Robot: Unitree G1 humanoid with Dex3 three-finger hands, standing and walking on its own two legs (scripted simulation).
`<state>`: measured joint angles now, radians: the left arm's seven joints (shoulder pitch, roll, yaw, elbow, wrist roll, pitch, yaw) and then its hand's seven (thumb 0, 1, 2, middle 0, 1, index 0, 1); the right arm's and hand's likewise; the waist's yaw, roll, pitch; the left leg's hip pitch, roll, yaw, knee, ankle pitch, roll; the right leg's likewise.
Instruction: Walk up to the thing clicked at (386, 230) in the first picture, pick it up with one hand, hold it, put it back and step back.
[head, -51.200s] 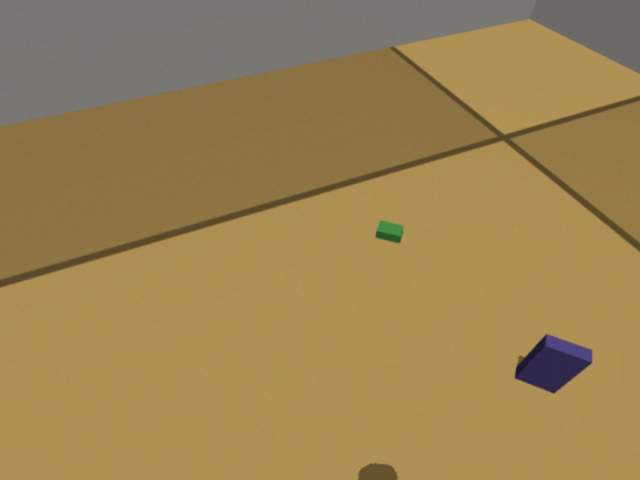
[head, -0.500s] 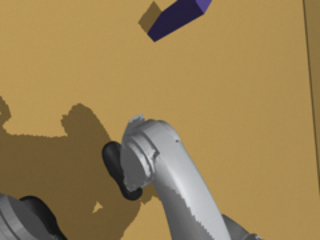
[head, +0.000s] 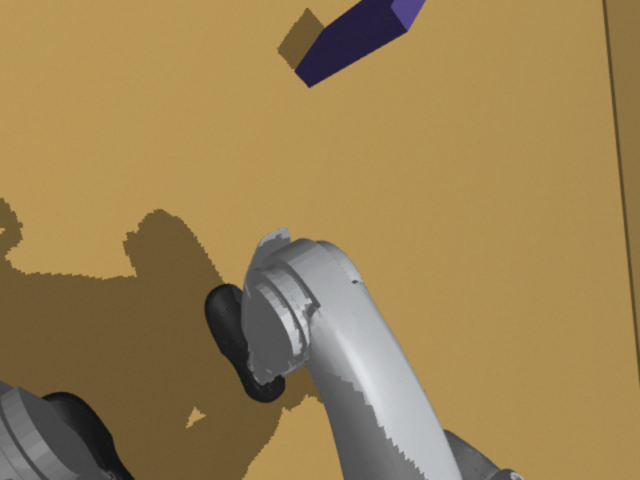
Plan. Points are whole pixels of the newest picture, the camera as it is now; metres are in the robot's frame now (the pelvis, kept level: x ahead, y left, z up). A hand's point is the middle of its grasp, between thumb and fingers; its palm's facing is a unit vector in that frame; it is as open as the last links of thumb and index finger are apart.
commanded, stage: close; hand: left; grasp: from above
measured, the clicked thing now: out of the picture +0.48 +0.38 -0.31
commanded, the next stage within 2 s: none
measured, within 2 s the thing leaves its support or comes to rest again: neither
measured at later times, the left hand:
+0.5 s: hand out of the picture +0.46 +0.37 -0.28, palm faces -0.25 -0.37 -0.89, open 9.5 cm
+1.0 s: hand out of the picture +0.46 +0.37 -0.28, palm faces -0.25 -0.37 -0.89, open 9.4 cm
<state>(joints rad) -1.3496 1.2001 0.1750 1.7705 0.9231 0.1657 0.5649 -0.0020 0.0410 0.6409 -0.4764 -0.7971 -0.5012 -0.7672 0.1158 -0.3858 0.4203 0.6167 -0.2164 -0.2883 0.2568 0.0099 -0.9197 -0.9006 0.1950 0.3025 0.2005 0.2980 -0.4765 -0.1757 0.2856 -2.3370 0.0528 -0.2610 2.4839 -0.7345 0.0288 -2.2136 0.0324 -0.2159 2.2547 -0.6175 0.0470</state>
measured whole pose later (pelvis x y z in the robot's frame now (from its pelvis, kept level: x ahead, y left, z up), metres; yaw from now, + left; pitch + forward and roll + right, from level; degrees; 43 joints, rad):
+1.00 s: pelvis +0.00 +0.00 +0.00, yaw +0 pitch +31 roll -17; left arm -1.34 1.19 0.20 1.77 0.91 0.17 0.59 0.01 0.16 0.46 -0.63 -0.64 -0.64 -0.59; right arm 0.12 -0.39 0.41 0.62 -0.22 -0.30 0.27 0.01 -0.92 -0.90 0.19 0.30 0.20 0.30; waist -0.48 -0.17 0.29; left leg -2.34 0.05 -0.26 2.48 -0.73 0.03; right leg -2.21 0.03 -0.21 2.26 -0.62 0.05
